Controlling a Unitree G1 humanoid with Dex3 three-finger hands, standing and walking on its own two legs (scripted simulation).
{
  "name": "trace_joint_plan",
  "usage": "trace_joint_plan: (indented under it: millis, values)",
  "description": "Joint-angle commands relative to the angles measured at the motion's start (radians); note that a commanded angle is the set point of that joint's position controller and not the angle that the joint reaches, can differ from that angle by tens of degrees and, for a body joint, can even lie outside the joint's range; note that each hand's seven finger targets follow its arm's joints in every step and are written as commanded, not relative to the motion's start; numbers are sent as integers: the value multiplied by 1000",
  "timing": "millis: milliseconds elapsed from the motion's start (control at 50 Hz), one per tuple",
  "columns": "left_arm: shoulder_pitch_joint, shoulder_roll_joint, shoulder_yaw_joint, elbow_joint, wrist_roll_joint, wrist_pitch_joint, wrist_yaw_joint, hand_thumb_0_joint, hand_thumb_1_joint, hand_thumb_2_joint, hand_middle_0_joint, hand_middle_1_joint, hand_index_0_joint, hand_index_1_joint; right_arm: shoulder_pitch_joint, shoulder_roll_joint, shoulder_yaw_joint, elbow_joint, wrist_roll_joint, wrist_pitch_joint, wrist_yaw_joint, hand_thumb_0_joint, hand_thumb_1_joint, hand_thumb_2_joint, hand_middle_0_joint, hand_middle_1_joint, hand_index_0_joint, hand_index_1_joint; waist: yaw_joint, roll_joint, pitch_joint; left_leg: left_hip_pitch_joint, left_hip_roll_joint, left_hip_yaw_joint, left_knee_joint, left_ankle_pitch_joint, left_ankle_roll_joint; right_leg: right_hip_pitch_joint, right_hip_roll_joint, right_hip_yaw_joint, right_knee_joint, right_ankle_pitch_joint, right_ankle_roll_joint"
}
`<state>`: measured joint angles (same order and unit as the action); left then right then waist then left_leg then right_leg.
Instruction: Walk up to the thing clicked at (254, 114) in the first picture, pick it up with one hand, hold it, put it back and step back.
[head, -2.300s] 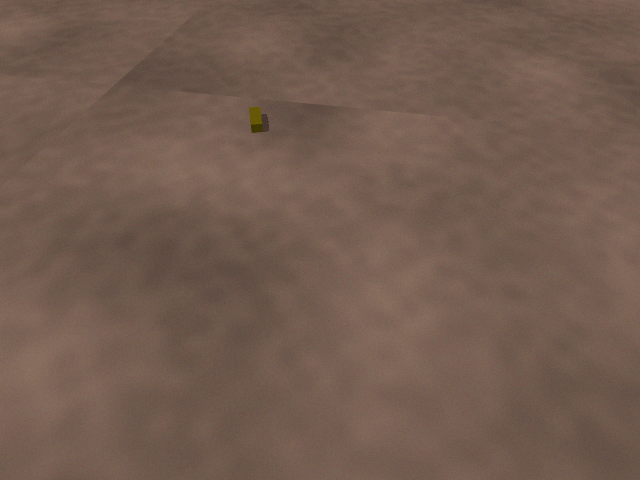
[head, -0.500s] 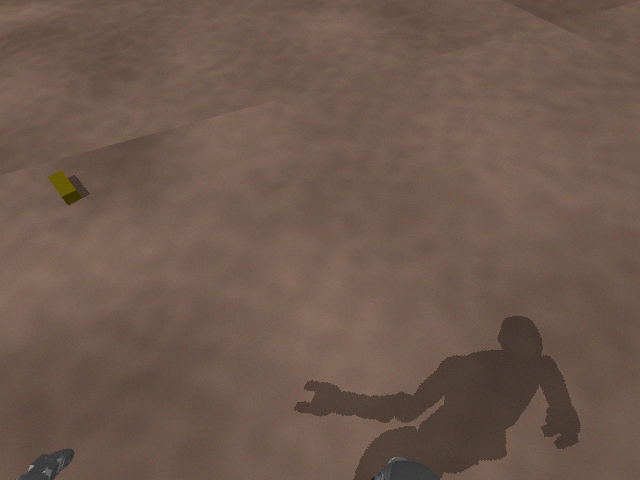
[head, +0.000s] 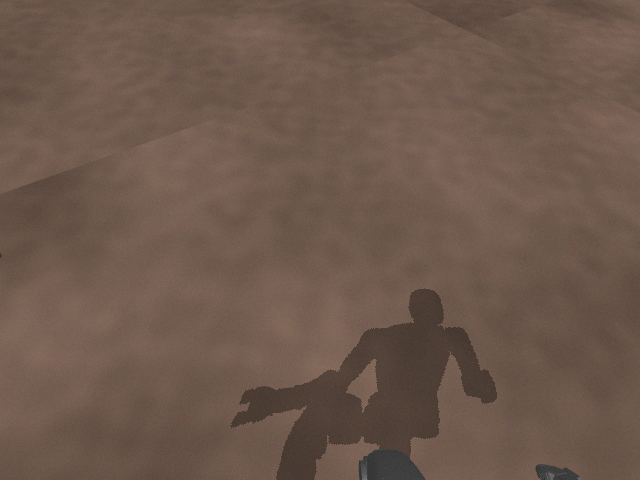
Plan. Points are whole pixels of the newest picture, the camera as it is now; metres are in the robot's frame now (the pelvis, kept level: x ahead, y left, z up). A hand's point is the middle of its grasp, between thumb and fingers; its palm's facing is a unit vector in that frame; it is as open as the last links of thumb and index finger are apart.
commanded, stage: walk up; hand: left
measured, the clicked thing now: out of the picture +1.04 +1.21 -0.72
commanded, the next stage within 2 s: none
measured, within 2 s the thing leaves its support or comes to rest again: neither
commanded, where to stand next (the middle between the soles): +0.50 +1.11 m, yaw -39 degrees
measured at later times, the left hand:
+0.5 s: hand out of the picture +0.25 +0.50 -0.10, palm faces -0.16 -0.78 -0.61, open 7.3 cm
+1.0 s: hand out of the picture +0.41 +0.64 -0.11, palm faces -0.27 -0.77 -0.58, open 7.3 cm
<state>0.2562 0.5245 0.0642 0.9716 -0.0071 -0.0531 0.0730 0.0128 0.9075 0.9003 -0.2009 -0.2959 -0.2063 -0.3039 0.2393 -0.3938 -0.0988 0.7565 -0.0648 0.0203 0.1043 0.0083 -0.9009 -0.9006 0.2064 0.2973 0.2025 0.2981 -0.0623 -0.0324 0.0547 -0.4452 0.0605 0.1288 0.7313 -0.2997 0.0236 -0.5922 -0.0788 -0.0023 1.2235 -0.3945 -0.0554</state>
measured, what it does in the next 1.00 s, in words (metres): steps to the left, turning right: right foot, then left foot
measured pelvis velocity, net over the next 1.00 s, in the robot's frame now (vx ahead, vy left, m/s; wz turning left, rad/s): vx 0.25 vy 0.38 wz -0.30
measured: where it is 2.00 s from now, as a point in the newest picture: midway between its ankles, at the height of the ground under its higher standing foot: (11, 434)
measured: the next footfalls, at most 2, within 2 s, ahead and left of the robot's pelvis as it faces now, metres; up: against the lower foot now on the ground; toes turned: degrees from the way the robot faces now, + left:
right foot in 0.22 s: +0.16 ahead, -0.03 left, +0.00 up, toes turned -12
left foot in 0.56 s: +0.27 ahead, +0.40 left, +0.00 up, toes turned -9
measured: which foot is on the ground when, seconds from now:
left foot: down 0.00-0.22, up 0.24-0.54, down 0.56-0.88, up 0.90-1.00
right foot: up 0.00-0.20, down 0.22-0.58, up 0.60-0.86, down 0.88-1.00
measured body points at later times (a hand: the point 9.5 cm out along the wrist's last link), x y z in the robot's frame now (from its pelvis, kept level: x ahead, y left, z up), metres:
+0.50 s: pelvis +0.14 +0.19 +0.00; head +0.15 +0.14 +0.44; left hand +0.25 +0.54 -0.06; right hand +0.20 -0.16 -0.12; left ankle +0.22 +0.38 -0.67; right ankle +0.12 -0.01 -0.71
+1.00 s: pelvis +0.25 +0.38 -0.01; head +0.28 +0.33 +0.43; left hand +0.43 +0.68 -0.08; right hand +0.23 +0.05 -0.15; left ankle +0.27 +0.49 -0.64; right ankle +0.28 +0.25 -0.71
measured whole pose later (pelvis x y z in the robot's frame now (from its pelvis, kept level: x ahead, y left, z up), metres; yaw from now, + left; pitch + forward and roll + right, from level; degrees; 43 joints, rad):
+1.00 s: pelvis +0.25 +0.38 -0.01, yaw -17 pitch -1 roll -2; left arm 0.30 0.40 0.04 0.80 0.01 -0.07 0.11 0.01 0.90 0.90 -0.21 -0.30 -0.21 -0.31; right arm 0.26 -0.44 -0.10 0.71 -0.07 0.12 0.07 0.01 -0.90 -0.90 0.21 0.30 0.20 0.30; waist -0.03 0.15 0.13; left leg -0.57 0.00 -0.03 1.31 -0.49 0.00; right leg -0.46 -0.02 -0.11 0.78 -0.30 -0.06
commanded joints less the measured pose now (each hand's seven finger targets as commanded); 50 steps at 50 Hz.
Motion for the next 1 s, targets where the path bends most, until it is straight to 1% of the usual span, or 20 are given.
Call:
trace_joint_plan:
  millis: [0,120,160,180,200,220,240,300,340,480,540,560,580,640,760,840,860,880,900,980]
  values:
    - [69,160,37,-38,-3,-11,7,0,900,900,-200,-300,-200,-300,24,-248,-81,-93,-16,-38,-38,0,-900,-900,200,300,200,300,-30,242,-118,332,195,-263,-347,206,141,-97,-22,-37,-199,-33,29]
    - [101,141,44,-56,-4,-8,15,0,900,900,-200,-300,-200,-300,-18,-234,-72,-140,-18,-7,-37,0,-900,-900,200,300,200,300,-1,145,-113,214,186,-169,-302,272,103,188,7,-89,-468,108,7]
    - [310,159,71,-8,-1,-14,31,0,900,900,-200,-300,-200,-300,-137,-224,-62,-179,-5,0,-33,0,-900,-900,200,300,200,300,153,41,-169,8,99,-1,-12,450,-7,575,13,-92,-725,284,-29]
    - [386,233,103,-8,9,-17,50,0,900,900,-200,-300,-200,-300,-100,-177,-42,-191,1,-6,-34,0,-900,-900,200,300,200,300,206,-127,-189,-229,25,-5,239,149,-71,785,-96,107,-796,209,-88]
    - [329,290,111,-55,11,-15,60,0,900,900,-200,-300,-200,-300,-24,-164,-34,-192,-10,1,-37,0,-900,-900,200,300,200,300,140,-159,-187,-437,-5,-120,426,-262,-122,826,-365,518,-854,50,-201]
    - [190,308,106,-102,-9,-13,66,0,900,900,-200,-300,-200,-300,3,-273,-72,-169,-17,24,-43,0,-900,-900,200,300,200,300,88,1,-147,-412,18,-281,618,-263,-152,625,-486,706,-914,-79,-319]
    - [135,295,100,-126,-17,-22,73,0,900,900,-200,-300,-200,-300,-39,-298,-81,-162,-12,30,-46,0,-900,-900,200,300,200,300,81,71,-85,-427,62,-320,676,-208,-143,530,-480,684,-935,-103,-343]
    - [37,245,80,-140,5,-41,63,0,900,900,-200,-300,-200,-300,0,-281,-71,-105,-1,43,-23,0,-900,-900,200,300,200,300,-2,35,-8,-270,79,-294,550,-46,-77,281,-254,318,-909,-68,-171]
    - [8,252,90,-149,26,-48,50,0,900,900,-200,-300,-200,-300,35,-267,-66,-84,2,57,4,0,-900,-900,200,300,200,300,-16,-59,-8,-150,78,-249,480,-12,-67,174,-173,181,-871,-51,-130]
    - [77,331,120,-145,48,-44,38,0,900,900,-200,-300,-200,-300,-77,-266,-70,-110,2,51,18,0,-900,-900,200,300,200,300,37,-137,-37,-46,62,-136,183,-107,-45,156,-163,183,-755,12,-150]
    - [-18,236,78,-170,41,-31,41,0,900,900,-200,-300,-200,-300,179,-282,-101,-28,-13,28,-3,0,-900,-900,200,300,200,300,-130,40,-123,316,-17,-110,-123,-89,-21,-28,-68,50,-350,152,-61]
    - [11,98,37,-177,33,-25,47,0,900,900,-200,-300,-200,-300,207,-375,-120,-33,-35,17,-14,0,-900,-900,200,300,200,300,-152,409,-71,368,173,-408,-351,-156,7,-264,120,-70,-61,-179,-12]
    - [-2,113,35,-175,21,-28,73,0,900,900,-200,-300,-200,-300,115,-470,-129,-49,-5,6,-29,0,-900,-900,200,300,200,300,-103,515,-71,350,304,-708,-448,-119,110,-368,142,43,62,-265,-26]
    - [46,190,44,-86,-15,-33,63,0,900,900,-200,-300,-200,-300,-15,-326,-88,-95,-3,6,-53,0,-900,-900,200,300,200,300,-30,246,-36,295,220,-421,-274,141,106,-264,39,74,-4,-65,-13]
    - [132,140,43,-97,-14,-25,40,0,900,900,-200,-300,-200,-300,-37,-248,-65,-158,-18,16,-55,0,-900,-900,200,300,200,300,-10,271,-101,295,188,-238,-169,596,208,31,30,-91,-320,17,17]
    - [425,217,104,-74,22,-22,65,0,900,900,-200,-300,-200,-300,-120,-189,-44,-234,0,29,-41,0,-900,-900,200,300,200,300,190,27,-164,-162,32,-90,239,313,26,656,-29,55,-719,263,-51]
    - [395,279,118,-120,41,-25,74,0,900,900,-200,-300,-200,-300,-25,-151,-31,-236,1,34,-42,0,-900,-900,200,300,200,300,142,-144,-216,-363,-26,-135,449,-283,-30,761,-302,457,-763,218,-154]
    - [304,284,110,-171,29,-21,75,0,900,900,-200,-300,-200,-300,2,-235,-60,-220,-6,52,-57,0,-900,-900,200,300,200,300,117,5,-208,-329,-12,-262,618,-323,-55,590,-449,670,-852,84,-294]
    - [217,286,108,-212,15,-28,83,0,900,900,-200,-300,-200,-300,-14,-279,-76,-211,-11,66,-61,0,-900,-900,200,300,200,300,98,41,-153,-339,22,-303,728,-279,-55,481,-488,714,-887,19,-346]
    - [80,241,99,-244,37,-38,65,0,900,900,-200,-300,-200,-300,19,-278,-82,-154,-12,66,-27,0,-900,-900,200,300,200,300,16,-14,-43,-199,48,-283,635,-117,-26,185,-238,293,-804,-39,-181]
